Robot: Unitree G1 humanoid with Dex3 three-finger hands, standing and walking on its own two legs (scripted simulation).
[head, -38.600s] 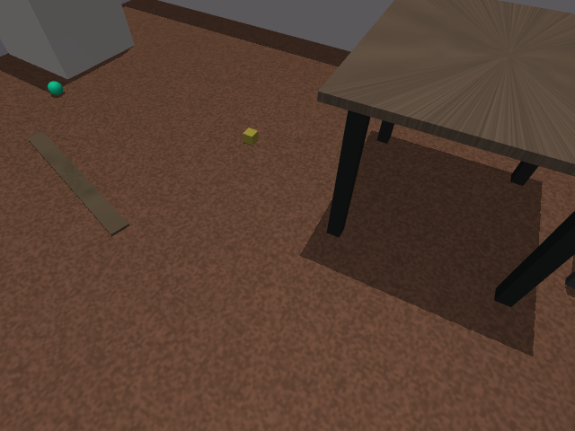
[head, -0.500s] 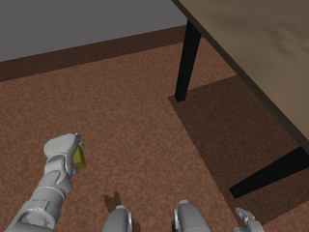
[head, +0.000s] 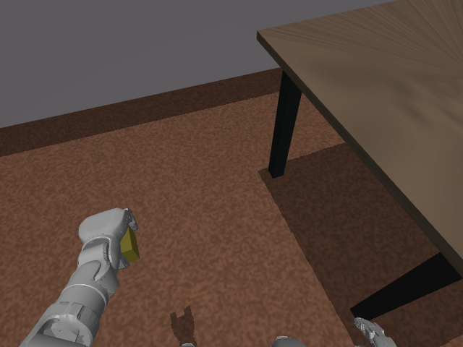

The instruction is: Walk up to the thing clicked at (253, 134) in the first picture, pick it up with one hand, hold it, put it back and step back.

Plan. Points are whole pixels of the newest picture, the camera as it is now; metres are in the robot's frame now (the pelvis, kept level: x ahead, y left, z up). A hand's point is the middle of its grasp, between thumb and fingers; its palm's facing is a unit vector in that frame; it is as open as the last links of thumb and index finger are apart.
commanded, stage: hold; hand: left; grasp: from above
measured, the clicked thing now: (119, 246) +0.33 +0.23 -0.09
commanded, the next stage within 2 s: crouch in 1.80 s
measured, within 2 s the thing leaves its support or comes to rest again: neither
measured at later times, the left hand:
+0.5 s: hand (110, 243) +0.31 +0.22 -0.03, palm faces -0.42 -0.14 -0.90, open 9.4 cm
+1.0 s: hand (108, 246) +0.30 +0.21 -0.01, palm faces -0.42 -0.14 -0.90, open 9.4 cm
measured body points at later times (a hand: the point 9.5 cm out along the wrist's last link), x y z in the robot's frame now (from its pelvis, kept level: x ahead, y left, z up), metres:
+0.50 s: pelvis +0.00 +0.00 +0.02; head +0.02 -0.02 +0.46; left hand +0.33 +0.23 +0.02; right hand +0.12 -0.25 -0.11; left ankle +0.00 +0.13 -0.71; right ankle +0.01 -0.14 -0.71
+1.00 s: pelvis -0.01 +0.00 +0.02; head +0.00 -0.03 +0.47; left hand +0.31 +0.22 +0.04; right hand +0.13 -0.25 -0.09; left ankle +0.00 +0.13 -0.71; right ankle +0.01 -0.14 -0.71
